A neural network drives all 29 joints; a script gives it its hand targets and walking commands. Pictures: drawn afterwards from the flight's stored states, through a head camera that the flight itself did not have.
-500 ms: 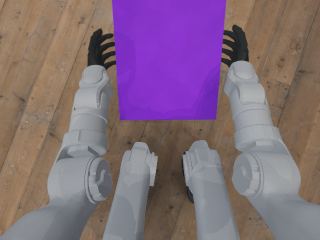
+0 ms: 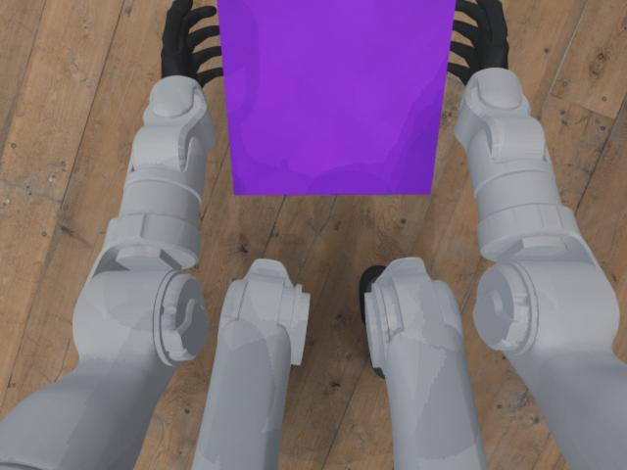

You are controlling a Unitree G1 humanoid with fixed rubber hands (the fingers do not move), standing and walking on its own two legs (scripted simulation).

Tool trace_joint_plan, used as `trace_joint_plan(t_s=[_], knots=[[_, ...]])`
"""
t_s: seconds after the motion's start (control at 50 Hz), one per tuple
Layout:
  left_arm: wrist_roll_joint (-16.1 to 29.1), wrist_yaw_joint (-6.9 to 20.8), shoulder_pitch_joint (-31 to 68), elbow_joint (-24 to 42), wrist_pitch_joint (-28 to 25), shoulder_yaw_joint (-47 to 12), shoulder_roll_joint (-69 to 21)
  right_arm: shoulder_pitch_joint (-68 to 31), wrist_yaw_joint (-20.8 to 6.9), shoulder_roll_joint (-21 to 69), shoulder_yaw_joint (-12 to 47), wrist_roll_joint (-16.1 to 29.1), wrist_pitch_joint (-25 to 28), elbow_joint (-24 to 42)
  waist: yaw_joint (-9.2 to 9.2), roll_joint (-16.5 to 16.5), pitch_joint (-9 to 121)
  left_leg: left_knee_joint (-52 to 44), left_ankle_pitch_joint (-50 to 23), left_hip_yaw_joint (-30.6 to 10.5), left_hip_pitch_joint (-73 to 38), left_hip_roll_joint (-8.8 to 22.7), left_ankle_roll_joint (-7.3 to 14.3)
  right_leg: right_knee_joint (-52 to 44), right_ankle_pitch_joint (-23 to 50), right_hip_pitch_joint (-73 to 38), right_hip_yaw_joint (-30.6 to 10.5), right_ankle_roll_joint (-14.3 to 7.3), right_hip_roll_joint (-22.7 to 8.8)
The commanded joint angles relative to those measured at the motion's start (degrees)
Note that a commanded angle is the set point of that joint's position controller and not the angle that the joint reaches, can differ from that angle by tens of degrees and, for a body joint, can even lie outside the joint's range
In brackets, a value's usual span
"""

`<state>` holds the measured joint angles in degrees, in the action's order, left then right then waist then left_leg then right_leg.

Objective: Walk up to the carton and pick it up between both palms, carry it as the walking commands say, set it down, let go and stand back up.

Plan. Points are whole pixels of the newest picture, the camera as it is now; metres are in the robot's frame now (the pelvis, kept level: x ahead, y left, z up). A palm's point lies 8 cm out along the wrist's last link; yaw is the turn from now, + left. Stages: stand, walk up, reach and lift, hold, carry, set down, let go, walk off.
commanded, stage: set down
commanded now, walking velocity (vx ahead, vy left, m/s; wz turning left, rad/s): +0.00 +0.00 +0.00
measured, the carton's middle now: (330, 74) +0.55 -0.01 -0.23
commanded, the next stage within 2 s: none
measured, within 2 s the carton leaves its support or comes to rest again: rests again in 2.00 s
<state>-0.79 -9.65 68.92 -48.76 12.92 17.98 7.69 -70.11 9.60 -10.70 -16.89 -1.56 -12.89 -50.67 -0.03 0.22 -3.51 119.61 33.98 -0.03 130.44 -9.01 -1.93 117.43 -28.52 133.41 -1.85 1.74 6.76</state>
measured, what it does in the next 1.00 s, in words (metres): stands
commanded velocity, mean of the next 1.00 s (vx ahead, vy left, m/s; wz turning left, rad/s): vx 0.00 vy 0.00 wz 0.00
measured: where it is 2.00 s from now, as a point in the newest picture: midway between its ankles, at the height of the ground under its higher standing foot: (326, 347)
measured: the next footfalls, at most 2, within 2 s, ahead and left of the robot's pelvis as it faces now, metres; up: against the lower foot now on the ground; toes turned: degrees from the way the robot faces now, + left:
none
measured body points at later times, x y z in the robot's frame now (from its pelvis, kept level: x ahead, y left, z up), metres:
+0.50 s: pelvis +0.01 +0.00 -0.02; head +0.35 +0.00 +0.26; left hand +0.54 +0.15 -0.19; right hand +0.54 -0.18 -0.18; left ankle +0.10 +0.10 -0.36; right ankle +0.12 -0.11 -0.36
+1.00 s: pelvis +0.00 +0.00 -0.03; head +0.36 -0.01 +0.24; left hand +0.55 +0.15 -0.20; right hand +0.55 -0.18 -0.19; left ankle +0.10 +0.10 -0.36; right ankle +0.12 -0.11 -0.36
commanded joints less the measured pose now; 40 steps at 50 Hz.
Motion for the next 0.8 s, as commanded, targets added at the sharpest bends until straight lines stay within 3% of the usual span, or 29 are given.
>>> trace_joint_plan(t_s=[0.0, 0.12, 0.2, 0.34, 0.62, 0.78], knots=[[6.4, 16.0, 40.2, 7.5, -2.7, -24.5, -49.2, -37.4, -16.6, 50.6, 23.1, 6.5, 2.6, 7.0, 0.31, -0.8, 68.5, -9.3, -18.1, 2.3, -29.7, 1.0, 0.7, -5.2, 16.8, -40.6, 3.7, -1.1, 0.3], [6.8, 15.4, 42.4, 7.0, -3.8, -24.5, -48.3, -38.9, -17.5, 47.1, 21.2, 7.2, 3.8, 4.7, 0.97, 1.9, 62.0, -7.2, -19.1, 1.7, -28.2, 1.1, 0.6, -2.8, 17.4, -36.7, 3.0, -2.0, -0.1], [7.5, 15.3, 42.8, 5.6, -4.7, -24.3, -47.0, -38.7, -17.9, 45.4, 20.3, 7.1, 4.5, 2.8, 2.07, 2.1, 57.5, -5.8, -20.5, 1.0, -28.1, 1.1, 0.7, -1.4, 18.4, -34.7, 2.9, -2.3, -0.4], [8.8, 15.1, 40.7, 4.1, -5.4, -24.9, -47.3, -38.0, -18.6, 45.7, 21.8, 8.9, 5.1, 3.4, 2.13, 1.3, 57.7, -3.8, -24.6, 0.8, -29.9, 0.8, 1.1, 0.6, 22.6, -36.4, 2.8, -2.5, -0.7], [5.9, 17.0, 41.8, -1.9, -4.7, -19.8, -43.9, -38.0, -19.9, 43.4, 17.6, 5.7, 3.9, -2.4, 2.29, 0.7, 44.2, -3.8, -13.9, 1.3, -21.2, 1.4, 1.9, -0.1, 13.6, -32.2, 1.8, -3.2, -1.7], [5.0, 18.1, 40.1, -4.1, -4.3, -18.2, -43.3, -36.2, -20.8, 43.3, 15.8, 4.2, 3.3, -4.6, 2.2, 0.8, 40.1, -3.3, -12.9, 1.3, -18.7, 1.7, 2.3, 0.2, 13.2, -31.3, 1.3, -3.3, -1.7]])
